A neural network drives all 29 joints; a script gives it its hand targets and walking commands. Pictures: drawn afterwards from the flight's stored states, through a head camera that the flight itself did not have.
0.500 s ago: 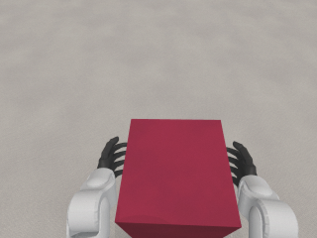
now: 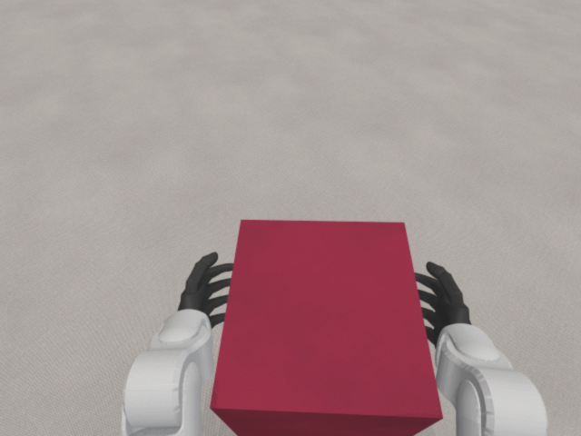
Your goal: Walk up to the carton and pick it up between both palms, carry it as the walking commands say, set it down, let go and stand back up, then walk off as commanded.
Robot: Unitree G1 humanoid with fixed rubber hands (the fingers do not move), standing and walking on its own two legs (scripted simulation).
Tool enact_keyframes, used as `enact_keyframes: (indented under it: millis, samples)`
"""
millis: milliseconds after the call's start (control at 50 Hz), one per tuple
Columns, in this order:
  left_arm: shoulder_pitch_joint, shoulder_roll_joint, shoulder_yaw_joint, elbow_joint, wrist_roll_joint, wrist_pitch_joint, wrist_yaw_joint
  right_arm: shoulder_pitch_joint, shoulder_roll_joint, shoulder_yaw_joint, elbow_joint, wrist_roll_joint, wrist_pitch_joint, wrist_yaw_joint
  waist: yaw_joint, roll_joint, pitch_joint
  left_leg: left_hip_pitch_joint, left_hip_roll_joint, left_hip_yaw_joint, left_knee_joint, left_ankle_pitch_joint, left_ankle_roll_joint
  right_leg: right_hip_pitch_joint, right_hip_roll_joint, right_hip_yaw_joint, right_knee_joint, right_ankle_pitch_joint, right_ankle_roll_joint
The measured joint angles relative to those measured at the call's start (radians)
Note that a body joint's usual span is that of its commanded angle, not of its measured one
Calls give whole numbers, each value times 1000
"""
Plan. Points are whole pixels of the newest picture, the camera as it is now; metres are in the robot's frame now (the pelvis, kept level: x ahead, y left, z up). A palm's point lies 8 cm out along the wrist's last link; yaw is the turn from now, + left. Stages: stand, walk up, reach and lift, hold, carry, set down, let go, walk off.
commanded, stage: carry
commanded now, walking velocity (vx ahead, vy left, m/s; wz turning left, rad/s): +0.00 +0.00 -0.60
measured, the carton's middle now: (318, 342) +0.26 +0.01 +0.02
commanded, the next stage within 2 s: none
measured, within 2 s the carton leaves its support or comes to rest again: neither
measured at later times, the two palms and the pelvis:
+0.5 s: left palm (282, 254) +0.34 +0.06 +0.09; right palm (518, 328) +0.25 -0.22 +0.09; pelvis +0.06 -0.01 +0.00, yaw -18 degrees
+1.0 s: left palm (364, 245) +0.37 -0.05 +0.08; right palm out of the picture +0.21 -0.29 +0.09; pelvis +0.08 -0.04 +0.00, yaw -34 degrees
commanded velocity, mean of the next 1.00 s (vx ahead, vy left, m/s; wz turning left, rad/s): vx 0.00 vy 0.00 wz -0.60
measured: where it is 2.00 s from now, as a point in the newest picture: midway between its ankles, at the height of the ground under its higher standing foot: outside the picture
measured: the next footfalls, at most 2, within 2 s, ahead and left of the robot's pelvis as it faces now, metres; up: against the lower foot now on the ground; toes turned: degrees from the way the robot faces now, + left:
right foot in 0.10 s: +0.07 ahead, -0.11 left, +0.00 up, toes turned -22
left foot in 0.32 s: +0.10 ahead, +0.06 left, +0.00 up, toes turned -13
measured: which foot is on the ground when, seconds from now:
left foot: down 0.00-0.12, up 0.14-0.30, down 0.32-1.00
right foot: up 0.00-0.08, down 0.10-1.00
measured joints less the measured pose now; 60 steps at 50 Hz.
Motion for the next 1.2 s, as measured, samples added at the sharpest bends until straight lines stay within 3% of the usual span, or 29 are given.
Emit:
enact_keyframes:
  millis: [60,120,180,220,300,320,340,400,500,540,560,600,660,720,740,820,940,980,1040,1100,1200]
  samples:
    - [0,0,0,-1,0,0,0,0,0,0,-1,0,0,0,-2,2,-2,38,33,50,4,-29,-15,-6,-17,-26,-62,-1,0]
    - [-1,0,-1,0,0,0,1,0,0,-1,-2,0,2,0,-9,5,0,17,67,53,126,-31,-32,24,-13,-35,-146,134,0]
    - [0,0,-3,2,0,19,2,8,-1,-1,-3,0,16,1,-9,-5,3,-41,5,-58,222,-111,-36,41,-8,-19,-129,73,-1]
    - [0,0,-1,1,0,15,2,-1,-1,-2,-3,0,19,0,-9,-16,4,-66,-35,-87,217,-141,-36,41,-9,5,-129,63,-1]
    - [0,-1,-2,1,0,13,2,-3,-1,-3,-4,0,19,-1,-14,-23,5,-67,-73,-101,64,-8,-36,40,-7,40,-129,58,3]
    - [0,0,-2,1,0,13,2,-3,-1,-2,-4,0,19,-1,-14,-23,5,-57,-70,-101,3,93,-34,40,-3,43,-129,57,7]
    - [1,0,-1,1,0,13,2,-3,0,-2,-3,0,20,-1,-12,-25,5,-53,-65,-94,-1,94,-29,37,-1,43,-124,58,8]
    - [1,0,1,1,0,14,2,-5,0,-1,2,0,19,0,3,-14,7,-23,-31,-43,1,34,-12,7,-3,25,-44,33,9]
    - [1,0,1,-2,0,9,2,-7,0,0,1,0,15,0,4,-1,4,25,32,38,4,-7,-20,-6,-29,-13,-85,31,9]
    - [-1,0,0,-2,0,6,2,-9,-1,-2,-3,0,14,0,1,0,7,19,53,53,62,-16,-31,19,-29,-16,-162,168,9]
    - [-1,0,-1,-2,0,6,2,-8,-1,-3,-3,0,14,0,-3,3,11,2,55,32,118,-14,-36,29,-22,-14,-159,149,8]
    - [0,0,-3,0,0,15,4,-2,-1,-3,-3,0,19,2,-5,4,15,-33,17,-42,184,-74,-36,33,-11,-8,-147,102,6]
    - [0,0,-1,-1,0,13,4,-10,-1,-4,-4,0,24,1,-6,-16,23,-47,-50,-88,176,-111,-37,33,-10,22,-147,98,6]
    - [-1,-1,-2,-1,0,11,4,-12,-2,-5,-4,0,24,1,-10,-20,23,-39,-81,-102,56,3,-37,30,-7,36,-147,99,7]
    - [0,0,-2,-1,0,11,4,-12,-1,-5,-4,0,24,1,-11,-20,23,-25,-78,-100,2,65,-29,28,-2,37,-147,99,8]
    - [0,0,1,-3,0,11,4,-18,-1,-4,0,0,24,1,6,-13,24,0,-39,-50,-3,24,0,5,-6,14,-88,64,9]
    - [-1,0,2,-4,0,7,4,-21,-1,-4,-1,0,22,1,4,-8,19,42,27,47,12,-13,-20,5,-40,-11,-149,99,9]
    - [-3,0,1,-4,0,6,4,-22,-1,-4,-1,0,22,1,0,3,34,18,48,28,102,-4,-32,18,-23,-11,-156,167,9]
    - [-3,0,1,-3,0,13,5,-18,-2,-5,-1,0,24,2,-2,-15,42,-22,-22,-59,157,-90,-33,20,-16,16,-156,137,9]
    - [-3,0,1,-3,0,7,5,-25,-2,-6,-1,0,24,2,-3,-28,55,-30,-74,-90,145,-91,-33,19,-16,44,-156,140,9]
    - [0,0,3,-5,0,7,5,-26,-1,-5,1,0,25,3,-1,-33,56,-5,-84,-94,-37,109,-18,7,-6,50,-156,146,9]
